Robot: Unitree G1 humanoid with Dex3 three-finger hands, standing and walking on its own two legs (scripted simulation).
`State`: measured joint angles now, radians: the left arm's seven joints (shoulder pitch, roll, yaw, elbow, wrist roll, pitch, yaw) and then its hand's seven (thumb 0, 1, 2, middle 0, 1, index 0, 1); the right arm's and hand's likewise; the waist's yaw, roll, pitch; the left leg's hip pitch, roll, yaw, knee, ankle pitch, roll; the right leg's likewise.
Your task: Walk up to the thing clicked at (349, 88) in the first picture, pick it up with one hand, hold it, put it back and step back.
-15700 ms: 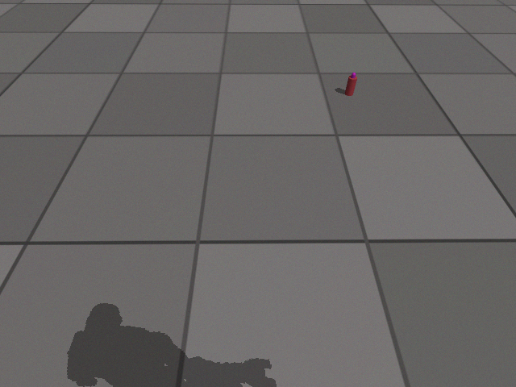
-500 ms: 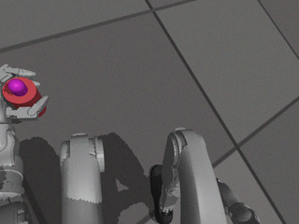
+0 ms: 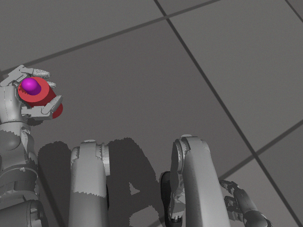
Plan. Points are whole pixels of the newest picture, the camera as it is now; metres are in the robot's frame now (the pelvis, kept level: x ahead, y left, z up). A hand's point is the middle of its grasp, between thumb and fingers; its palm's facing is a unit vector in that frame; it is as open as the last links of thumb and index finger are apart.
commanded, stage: settle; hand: left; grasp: from the side
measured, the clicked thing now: (41, 97) +0.43 +0.26 -0.06
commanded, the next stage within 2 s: lift in 0.52 s
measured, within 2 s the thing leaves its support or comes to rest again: neither
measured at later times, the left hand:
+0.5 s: hand (37, 89) +0.43 +0.25 -0.02, palm faces +0.21 -0.98 -0.06, open 8.1 cm
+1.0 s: hand (31, 84) +0.42 +0.25 +0.02, palm faces +0.19 -0.98 -0.05, open 8.2 cm
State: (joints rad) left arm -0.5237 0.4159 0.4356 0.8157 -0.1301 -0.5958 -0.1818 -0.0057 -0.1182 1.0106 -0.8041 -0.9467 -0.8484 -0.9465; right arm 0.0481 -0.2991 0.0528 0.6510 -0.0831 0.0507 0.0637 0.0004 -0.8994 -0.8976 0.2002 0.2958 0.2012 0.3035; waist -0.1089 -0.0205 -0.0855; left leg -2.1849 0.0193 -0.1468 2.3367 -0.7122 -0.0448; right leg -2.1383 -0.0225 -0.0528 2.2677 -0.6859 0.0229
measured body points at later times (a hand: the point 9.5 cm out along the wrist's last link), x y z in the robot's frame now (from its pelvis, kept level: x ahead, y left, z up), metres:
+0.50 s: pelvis +0.00 +0.00 +0.02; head +0.20 +0.05 +0.42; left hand +0.41 +0.31 -0.01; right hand +0.14 -0.27 -0.11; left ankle +0.08 +0.14 -0.32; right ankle +0.10 -0.13 -0.32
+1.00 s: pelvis +0.00 +0.00 +0.05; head +0.19 +0.04 +0.45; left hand +0.41 +0.30 +0.03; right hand +0.14 -0.26 -0.08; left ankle +0.08 +0.14 -0.32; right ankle +0.10 -0.13 -0.32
